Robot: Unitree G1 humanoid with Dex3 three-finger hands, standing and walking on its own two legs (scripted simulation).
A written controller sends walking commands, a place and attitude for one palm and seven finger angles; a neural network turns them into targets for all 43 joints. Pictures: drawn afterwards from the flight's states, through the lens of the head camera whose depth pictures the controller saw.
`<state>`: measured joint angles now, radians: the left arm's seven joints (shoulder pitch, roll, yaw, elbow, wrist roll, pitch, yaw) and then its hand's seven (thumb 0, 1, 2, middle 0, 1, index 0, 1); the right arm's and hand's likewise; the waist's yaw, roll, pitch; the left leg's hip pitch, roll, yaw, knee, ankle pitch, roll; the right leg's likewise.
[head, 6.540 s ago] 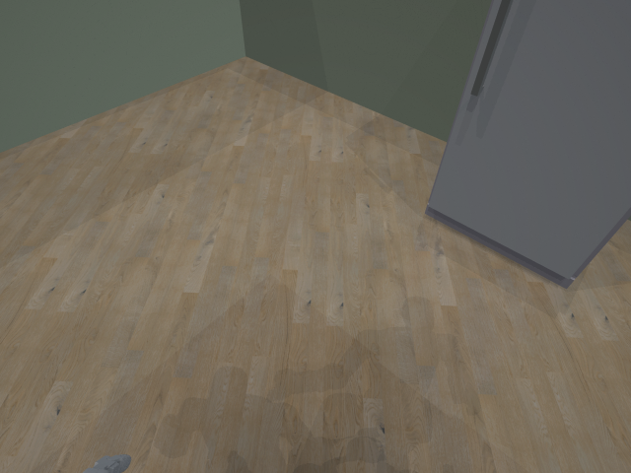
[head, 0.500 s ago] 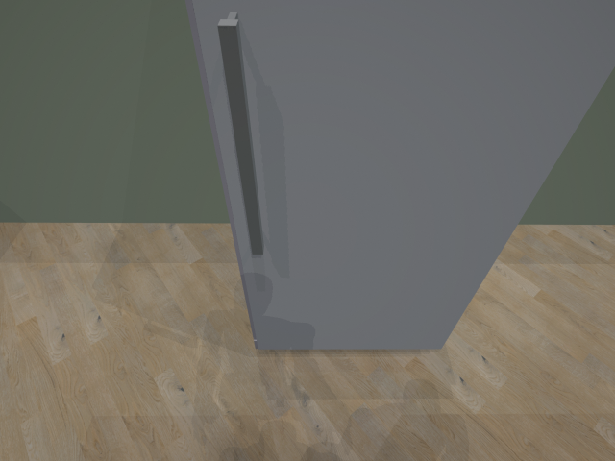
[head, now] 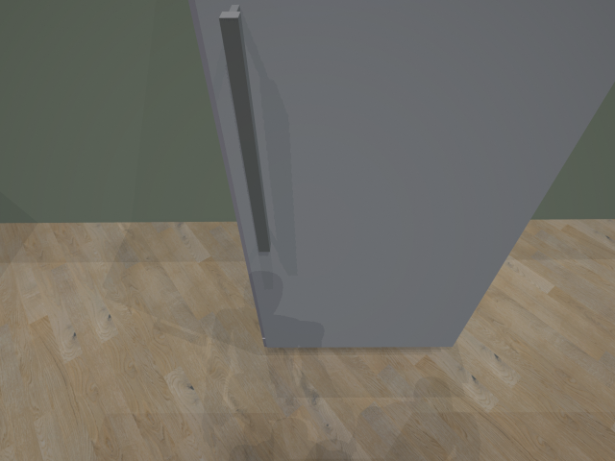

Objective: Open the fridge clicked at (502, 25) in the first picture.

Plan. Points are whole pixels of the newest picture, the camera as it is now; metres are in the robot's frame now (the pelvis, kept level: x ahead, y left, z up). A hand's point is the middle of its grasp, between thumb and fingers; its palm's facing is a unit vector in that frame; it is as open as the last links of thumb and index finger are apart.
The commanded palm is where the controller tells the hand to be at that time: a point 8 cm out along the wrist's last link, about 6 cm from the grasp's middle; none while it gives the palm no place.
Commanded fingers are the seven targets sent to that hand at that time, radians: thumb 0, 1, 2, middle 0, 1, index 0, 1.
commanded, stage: look again from close up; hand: left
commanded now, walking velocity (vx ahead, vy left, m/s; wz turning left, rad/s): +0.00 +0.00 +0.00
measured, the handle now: (253, 154) +0.56 +0.11 +0.11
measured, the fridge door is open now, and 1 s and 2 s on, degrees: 0 0 0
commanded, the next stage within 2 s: none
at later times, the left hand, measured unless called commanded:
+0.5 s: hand out of the picture +0.03 +0.17 -0.17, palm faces -0.01 -0.98 -0.20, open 7.4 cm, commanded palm none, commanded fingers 0.00 0.90 0.90 -0.20 -0.30 -0.20 -0.30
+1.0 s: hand out of the picture +0.03 +0.17 -0.17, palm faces -0.02 -0.98 -0.22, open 7.4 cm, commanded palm none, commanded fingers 0.00 0.90 0.90 -0.20 -0.30 -0.20 -0.30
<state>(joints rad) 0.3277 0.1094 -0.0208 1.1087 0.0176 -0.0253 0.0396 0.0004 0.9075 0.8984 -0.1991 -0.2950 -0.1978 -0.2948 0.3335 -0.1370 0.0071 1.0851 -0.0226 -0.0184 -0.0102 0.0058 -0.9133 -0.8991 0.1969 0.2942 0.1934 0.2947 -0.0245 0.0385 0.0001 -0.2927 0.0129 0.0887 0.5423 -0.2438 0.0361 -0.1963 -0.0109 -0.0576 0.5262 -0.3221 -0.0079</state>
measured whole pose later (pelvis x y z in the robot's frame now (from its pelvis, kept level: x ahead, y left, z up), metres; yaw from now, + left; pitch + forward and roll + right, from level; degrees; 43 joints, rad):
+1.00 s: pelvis +0.02 -0.01 +0.01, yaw -1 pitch -1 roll +1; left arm 0.27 0.20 -0.01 1.09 0.02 -0.01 0.02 0.00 0.91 0.90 -0.20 -0.29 -0.20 -0.29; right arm 0.21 -0.19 0.01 1.12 -0.01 -0.02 -0.01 0.00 -0.91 -0.90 0.20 0.29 0.20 0.30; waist 0.01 -0.01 0.02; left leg -0.20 0.02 0.10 0.43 -0.22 0.02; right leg -0.13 0.00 -0.04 0.44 -0.30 -0.02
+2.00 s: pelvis +0.02 -0.03 +0.01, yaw -1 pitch -1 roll +1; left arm 0.26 0.21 -0.01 1.10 0.02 -0.02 0.02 0.00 0.91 0.90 -0.20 -0.29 -0.20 -0.29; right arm 0.20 -0.21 0.01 1.14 -0.01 -0.02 -0.01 0.00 -0.91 -0.90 0.20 0.29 0.20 0.30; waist 0.01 -0.01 0.01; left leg -0.18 0.04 0.09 0.39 -0.20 -0.01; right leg -0.10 0.02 -0.05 0.40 -0.29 -0.05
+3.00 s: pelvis +0.02 -0.03 +0.01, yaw -1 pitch -1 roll +0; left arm 0.27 0.21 -0.01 1.11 0.02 -0.02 0.02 0.00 0.91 0.90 -0.20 -0.29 -0.20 -0.29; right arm 0.21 -0.20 0.01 1.15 -0.01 -0.02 -0.02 0.00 -0.91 -0.90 0.20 0.29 0.20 0.30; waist 0.01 -0.02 0.02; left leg -0.18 0.04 0.09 0.39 -0.19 -0.01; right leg -0.10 0.02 -0.05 0.39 -0.27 -0.04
